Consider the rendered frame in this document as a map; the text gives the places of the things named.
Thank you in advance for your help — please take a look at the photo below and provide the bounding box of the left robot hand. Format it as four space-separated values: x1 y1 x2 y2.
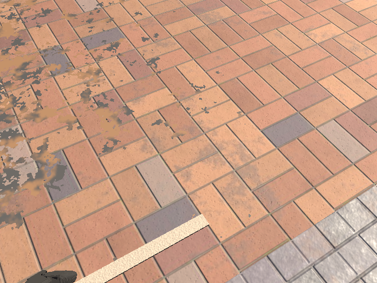
25 270 77 283

